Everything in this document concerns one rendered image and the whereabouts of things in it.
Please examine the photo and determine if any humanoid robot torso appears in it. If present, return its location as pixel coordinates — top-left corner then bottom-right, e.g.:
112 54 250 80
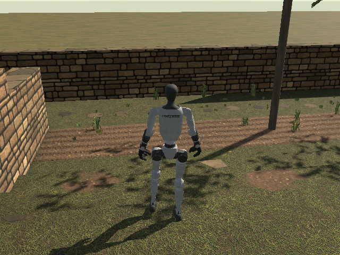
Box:
158 105 183 159

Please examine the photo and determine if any robot right forearm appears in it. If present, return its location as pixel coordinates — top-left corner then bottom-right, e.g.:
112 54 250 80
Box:
191 128 200 148

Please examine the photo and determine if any left robot hand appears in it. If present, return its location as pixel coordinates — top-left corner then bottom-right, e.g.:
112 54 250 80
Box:
138 149 151 161

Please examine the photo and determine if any right robot hand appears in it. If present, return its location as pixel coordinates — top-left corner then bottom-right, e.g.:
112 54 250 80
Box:
189 146 202 157

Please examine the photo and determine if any robot left forearm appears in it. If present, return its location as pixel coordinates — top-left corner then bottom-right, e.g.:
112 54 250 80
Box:
139 129 150 151

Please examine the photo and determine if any robot right foot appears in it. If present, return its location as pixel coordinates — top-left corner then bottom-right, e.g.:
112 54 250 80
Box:
173 207 182 221

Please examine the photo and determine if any robot left upper arm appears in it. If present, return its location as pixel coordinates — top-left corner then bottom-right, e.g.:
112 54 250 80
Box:
145 107 160 137

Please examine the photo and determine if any robot right upper arm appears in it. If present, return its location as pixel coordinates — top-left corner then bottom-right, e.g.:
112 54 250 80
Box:
182 107 197 136

